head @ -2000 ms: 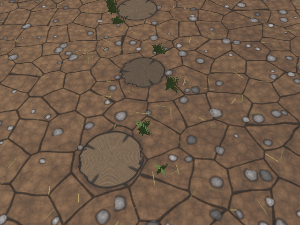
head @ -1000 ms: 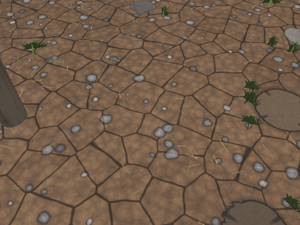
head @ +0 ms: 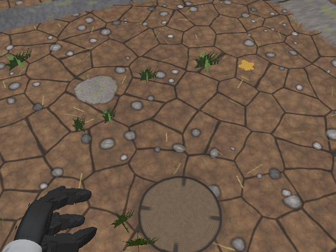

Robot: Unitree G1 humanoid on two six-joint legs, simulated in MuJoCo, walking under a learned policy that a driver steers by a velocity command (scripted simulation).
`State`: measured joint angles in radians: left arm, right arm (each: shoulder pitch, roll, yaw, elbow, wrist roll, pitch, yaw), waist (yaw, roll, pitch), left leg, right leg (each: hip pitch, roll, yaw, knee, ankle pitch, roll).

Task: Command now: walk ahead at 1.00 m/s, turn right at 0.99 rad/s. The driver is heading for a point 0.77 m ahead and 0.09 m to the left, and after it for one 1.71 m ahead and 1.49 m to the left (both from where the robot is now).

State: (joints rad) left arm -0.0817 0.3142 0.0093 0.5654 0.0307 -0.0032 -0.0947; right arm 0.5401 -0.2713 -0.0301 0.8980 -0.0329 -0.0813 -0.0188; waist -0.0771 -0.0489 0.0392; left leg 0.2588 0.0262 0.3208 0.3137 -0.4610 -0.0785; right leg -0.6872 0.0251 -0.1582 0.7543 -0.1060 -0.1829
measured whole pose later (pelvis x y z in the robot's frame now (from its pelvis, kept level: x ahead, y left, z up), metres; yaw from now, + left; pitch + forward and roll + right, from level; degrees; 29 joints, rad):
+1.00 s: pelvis +0.94 -0.06 +0.03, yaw +11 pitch +2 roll +0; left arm 0.19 0.29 0.02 0.70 0.06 -0.08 0.01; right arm 0.32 -0.36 -0.08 0.78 -0.01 -0.03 0.03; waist -0.03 0.05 -0.01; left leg -0.42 -0.02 -0.03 1.26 -0.32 0.10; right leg -0.32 -0.04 -0.06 0.53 -0.25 0.02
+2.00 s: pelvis +1.43 +0.08 +0.04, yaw +65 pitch +3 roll +0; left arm 0.38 0.31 0.07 0.74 0.03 -0.04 -0.01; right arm 0.24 -0.33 -0.05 0.59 -0.04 0.04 0.07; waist 0.05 0.02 -0.10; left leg -0.60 0.00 -0.08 1.04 -0.24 0.00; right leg -0.22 -0.04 -0.01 0.38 -0.21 0.02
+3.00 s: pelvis +1.67 +0.82 +0.00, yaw +68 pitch +2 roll -1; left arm 0.48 0.29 0.04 0.95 0.02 -0.07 0.00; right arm -0.01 -0.27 0.01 0.69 -0.05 -0.07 0.03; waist 0.06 -0.01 0.05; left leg -0.58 0.00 0.07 0.58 -0.06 0.11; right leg 0.19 -0.01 -0.04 0.49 -0.45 -0.04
